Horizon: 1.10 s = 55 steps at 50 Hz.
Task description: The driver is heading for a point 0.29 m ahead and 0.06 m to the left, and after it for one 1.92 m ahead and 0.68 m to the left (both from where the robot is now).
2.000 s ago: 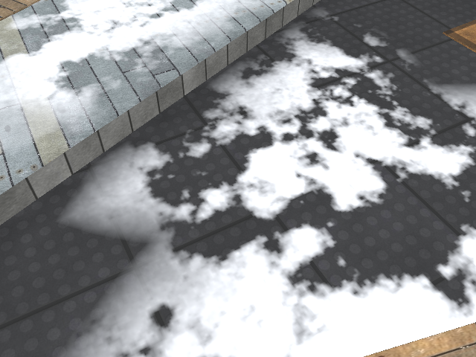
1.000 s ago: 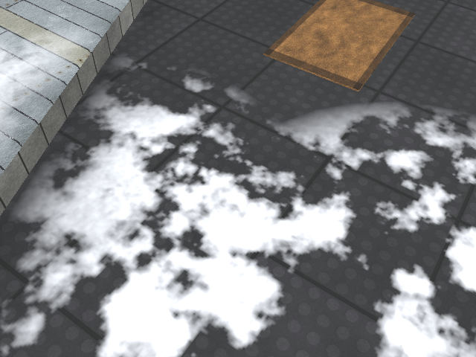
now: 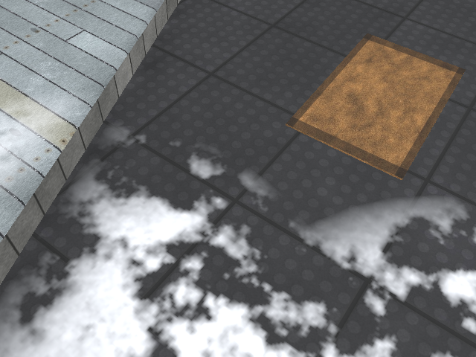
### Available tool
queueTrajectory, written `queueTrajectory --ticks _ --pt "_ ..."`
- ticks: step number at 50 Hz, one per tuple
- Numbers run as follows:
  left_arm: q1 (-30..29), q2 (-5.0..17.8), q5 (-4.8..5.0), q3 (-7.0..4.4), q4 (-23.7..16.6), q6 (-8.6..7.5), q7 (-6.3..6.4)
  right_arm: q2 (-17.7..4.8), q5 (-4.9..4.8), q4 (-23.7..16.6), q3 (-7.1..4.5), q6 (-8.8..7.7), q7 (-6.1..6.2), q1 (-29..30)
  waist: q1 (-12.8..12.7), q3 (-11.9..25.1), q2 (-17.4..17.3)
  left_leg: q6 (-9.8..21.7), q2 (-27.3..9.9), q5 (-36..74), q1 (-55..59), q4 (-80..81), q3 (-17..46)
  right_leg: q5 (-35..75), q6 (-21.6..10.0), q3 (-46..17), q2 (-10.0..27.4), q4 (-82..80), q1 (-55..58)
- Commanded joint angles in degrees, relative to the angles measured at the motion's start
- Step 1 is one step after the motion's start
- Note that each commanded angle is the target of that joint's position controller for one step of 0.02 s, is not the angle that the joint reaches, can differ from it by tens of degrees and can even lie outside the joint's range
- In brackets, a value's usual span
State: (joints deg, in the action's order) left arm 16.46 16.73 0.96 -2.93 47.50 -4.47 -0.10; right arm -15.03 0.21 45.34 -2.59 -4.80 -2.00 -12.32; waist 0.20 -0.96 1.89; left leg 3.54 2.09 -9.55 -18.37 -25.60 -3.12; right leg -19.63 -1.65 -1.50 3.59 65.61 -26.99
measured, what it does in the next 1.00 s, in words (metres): walks ahead, turning left: right foot, then left foot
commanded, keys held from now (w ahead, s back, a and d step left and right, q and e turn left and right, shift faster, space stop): w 0.10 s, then no key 0.10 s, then q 0.80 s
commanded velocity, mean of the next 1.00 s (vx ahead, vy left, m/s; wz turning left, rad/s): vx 0.17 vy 0.00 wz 0.34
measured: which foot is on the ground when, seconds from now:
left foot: down 0.00-0.36, up 0.38-0.72, down 0.74-1.00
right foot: up 0.00-0.32, down 0.34-0.74, up 0.76-1.00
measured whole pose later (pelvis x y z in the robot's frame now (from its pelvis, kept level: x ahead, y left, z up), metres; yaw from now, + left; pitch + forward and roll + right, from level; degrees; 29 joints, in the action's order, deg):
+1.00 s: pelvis +0.21 +0.01 +0.01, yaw +24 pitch +3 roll -3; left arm 3.2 18.0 0.0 -5.8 48.1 0.8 2.8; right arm -16.3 -0.3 39.8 -4.1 0.8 2.2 -13.7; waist 0.7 -1.7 1.3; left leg 3.2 1.9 -10.4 -17.1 -25.3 4.8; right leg -18.8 3.5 -2.9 -0.7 56.8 -30.9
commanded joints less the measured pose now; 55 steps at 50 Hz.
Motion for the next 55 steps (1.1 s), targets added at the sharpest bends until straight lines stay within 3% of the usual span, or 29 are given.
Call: queueTrajectory --ticks 1,5,8,12,14,16,17,18,19,20,21,22,23,24,25,26,29,33,36,37,38,39,40,41,42,43,45,51,55 --pt "2.24 3.56 -0.42 -1.22 -3.18 0.4 0.44 -6.67 0.02 -2.29 -1.64 -1.43 -0.01 -0.37 -1.23 2.82 -6.74 10.9 -15.41 6.23 7.51 16.52 17.05 4.87 0.82 -2.46 4.66 -2.16 -8.02" --pt "-4.56 2.87 -0.99 -1.16 -5.1 0.63 0.67 -8.3 -0.21 -0.19 -2.1 -1.35 1.01 -3.42 -0.01 0.4 -4.91 10.06 -14.2 12.07 9.25 18.43 11.55 15.9 2.2 -2.06 4.9 -13.23 -12.94" --pt "-9.29 0.88 -1.24 -0.48 -6.01 -0.11 0.11 -8.53 -0.15 0.96 -1.9 -0.58 1.73 -4.4 1.18 -0.51 -5.15 7.37 -11.11 26.49 8.36 16.0 4.94 23.51 2.13 0.51 2.29 -25.45 -7.73" --pt "-15.01 1.02 -1.11 -0.4 -7.77 -0.64 -0.92 -9.01 -0.72 3.57 -1.78 0.84 2.23 -8.66 3.44 0.36 -6.12 6.5 -12.03 29.13 12.68 11.12 5.97 26.42 1.61 0.91 -0.98 -33.31 -3.59" --pt "-15.09 2.72 -1.47 -0.92 -8.26 -1.01 -1.22 -9.63 -1.05 3.88 -2.03 1.62 2.54 -8.05 2.45 0.98 -7.12 5.74 -13.07 29.0 15.8 6.85 9.15 22.51 0.56 -0.27 -1.96 -36.63 -2.47" --pt "-9.0 5.09 -2.13 -1.92 -6.36 -1.52 -0.89 -10.2 -1.53 3.1 -2.34 2.16 2.94 -5.1 -1.32 3.64 -7.11 3.64 -11.43 28.68 16.09 -0.46 10.66 25.68 -1.14 0.36 -3.03 -42.51 5.86" --pt "-4.78 8.52 -2.75 -2.87 -5.32 -1.8 -0.28 -8.86 -0.94 2.22 -1.95 1.96 2.99 -5.62 -2.25 8.14 -4.11 1.35 -7.63 24.09 12.03 -8.03 9.22 43.11 -3.01 -1.5 0.61 -41.82 16.56" --pt "0.1 12.31 -3.91 -3.58 -5.32 -1.43 0.46 -4.79 0.04 0.88 -0.76 1.26 2.77 -8.86 -2.17 16.13 4.87 -2.25 -2.07 2.09 -4.2 -24.22 6.48 66.25 -9.44 -11.94 13.61 -35.38 36.92" --pt "1.77 10.36 -2.74 -3.2 -5.65 -0.06 0.69 -2.9 -0.93 1.5 0.2 1.25 2.69 -14.1 -2.78 25.42 15.41 -4.78 2.19 -32.61 -14.27 -39.97 5.88 69.97 -17.45 -23.18 24.01 -35.62 45.98" --pt "0.81 7.24 -2.03 -2.27 -6.67 1.07 0.7 -9.03 -1.78 2.17 -1.64 1.93 2.56 -13.31 -3.68 25.03 8.14 -5.26 -0.77 -32.31 -15.52 -45.94 10.1 57.75 -16.17 -21.33 21.61 -38.02 40.55" --pt "-2.99 5.95 -1.65 -1.84 -7.28 1.77 1.05 -9.38 -2.37 0.86 -2.21 2.9 2.82 -9.1 -2.57 18.62 5.73 -5.8 -2.61 -28.74 -19.02 -47.84 8.25 46.12 -14.14 -16.78 19.01 -40.28 34.7" --pt "-6.75 4.85 -1.35 -1.49 -7.13 2.12 1.27 -8.22 -2.13 0.64 -2.28 4.3 3.36 -7.71 -1.06 13.0 3.87 -6.63 -4.54 -25.17 -19.56 -45.73 7.13 34.38 -12.97 -13.51 16.77 -43.82 26.82" --pt "-10.14 3.62 -1.66 -1.16 -7.23 2.4 1.43 -8.08 -1.4 0.36 -2.7 6.1 4.13 -6.6 0.12 9.04 2.77 -6.78 -5.82 -21.63 -16.41 -43.86 6.81 21.52 -11.1 -10.21 14.12 -48.22 18.65" --pt "-12.91 5.43 -2.41 -1.67 -7.05 2.56 1.35 -6.29 -1.52 0.04 -2.46 7.52 4.5 -8.71 2.22 6.8 7.96 -7.6 -5.91 -19.15 -12.01 -42.38 5.19 16.18 -11.97 -8.1 14.31 -51.13 11.05" --pt "-14.23 5.1 -2.6 -1.73 -7.04 2.43 1.24 -5.65 -1.11 -0.07 -2.43 8.19 4.67 -9.48 2.42 5.01 8.4 -7.93 -5.74 -17.63 -9.8 -40.95 4.21 16.53 -12.27 -5.1 13.36 -52.5 7.51" --pt "-15.12 5.55 -2.61 -1.93 -6.68 2.42 1.38 -5.38 -0.96 -0.68 -2.59 8.4 4.62 -9.63 3.08 5.38 9.16 -7.84 -5.86 -15.69 -8.53 -38.46 3.71 15.99 -11.97 -3.12 13.06 -52.78 6.74" --pt "-15.58 6.31 -2.04 -2.28 -5.85 2.39 2.14 -5.25 -0.68 -2.54 -2.6 8.2 4.05 -5.79 1.9 7.17 5.56 -6.28 -6.92 -10.69 -5.31 -29.46 2.97 19.06 -11.64 0.54 13.99 -52.24 8.28" --pt "-14.87 8.37 -1.15 -2.93 -4.25 3.55 2.42 -6.36 -0.69 -4.59 -3.08 8.39 2.7 -3.34 1.16 7.63 5.8 -4.14 -6.37 -9.66 -1.53 -21.08 1.1 15.04 -10.65 1.57 15.99 -51.31 11.8" --pt "-15.1 7.98 0.21 -3.0 -2.99 4.62 2.23 -6.72 -0.38 -3.79 -3.92 8.48 2.06 -6.41 3.18 6.75 4.01 -0.59 -3.54 -4.25 5.84 -8.24 -1.49 8.18 -5.89 4.67 13.86 -45.2 11.01" --pt "-12.81 5.98 0.37 -2.69 -1.7 5.09 2.01 -8.39 0.08 -3.52 -4.6 8.41 2.34 -8.04 3.36 4.46 -0.94 1.84 -4.5 -0.09 8.56 -0.96 2.85 2.97 -1.77 7.76 10.52 -37.71 7.35" --pt "-11.01 2.55 -1.47 -1.92 -2.32 5.36 1.5 -14.82 0.16 -4.97 -5.96 8.29 3.54 -8.2 0.86 2.32 -18.42 7.79 -18.44 14.52 13.18 5.95 23.11 -10.19 4.74 14.18 2.15 -19.24 -5.48" --pt "-17.41 4.23 -1.82 -2.48 -5.34 5.09 2.11 -17.95 1.85 -6.71 -6.04 7.11 3.2 -7.05 2.91 1.38 -20.27 16.07 -23.88 13.35 7.47 10.04 34.09 -18.43 5.28 4.7 -3.78 -7.98 -12.15" --pt "-19.02 5.79 -1.32 -3.04 -5.55 5.08 2.41 -15.87 2.33 -7.13 -5.6 5.59 2.87 -5.16 2.59 1.82 -14.23 14.88 -21.44 9.61 6.93 10.53 30.33 -14.93 4.14 0.04 -2.88 -2.35 -12.79" --pt "-17.21 6.12 -0.9 -3.41 -4.75 5.17 2.67 -14.59 1.41 -7.52 -5.31 4.58 3.01 -2.27 0.65 2.02 -11.93 11.43 -18.7 7.6 7.33 9.76 26.14 -9.3 3.24 -1.37 -2.18 -1.58 -13.2" --pt "-15.5 6.3 -1.32 -3.76 -3.14 5.29 3.17 -12.57 0.28 -8.24 -4.8 4.33 3.2 0.36 -0.31 3.15 -9.09 8.58 -16.7 6.11 8.22 8.73 23.71 -5.73 3.18 -2.01 -1.56 -1.61 -12.87" --pt "-14.81 6.58 -1.82 -3.99 -2.69 5.28 3.43 -11.47 -0.4 -8.66 -4.32 4.37 3.45 1.89 -0.79 3.67 -9.09 7.66 -15.75 8.64 8.08 8.15 22.22 -3.14 3.55 -2.06 -1.67 -1.09 -11.99" --pt "-14.16 5.79 -1.37 -3.99 -2.62 4.86 3.16 -10.12 -0.23 -8.96 -3.71 4.52 3.97 0.83 -0.98 5.99 -8.97 7.9 -14.37 13.59 9.53 7.31 21.0 -0.18 4.18 -2.25 -2.73 -0.34 -9.9" --pt "-16.59 4.28 -0.73 -3.06 -3.4 4.12 2.54 -11.84 -0.62 -9.76 -4.43 5.4 4.94 -1.23 1.09 5.94 -10.07 8.68 -13.21 10.03 13.77 6.16 24.14 1.26 6.15 -3.55 -4.13 -16.51 -7.59" --pt "-14.55 5.11 -0.37 -2.81 -2.42 3.81 1.63 -11.48 0.01 -10.44 -4.1 5.97 4.33 0.53 1.57 6.25 -10.94 9.57 -13.21 11.52 9.85 5.25 25.12 -0.39 6.11 -2.34 -3.93 -22.49 0.73"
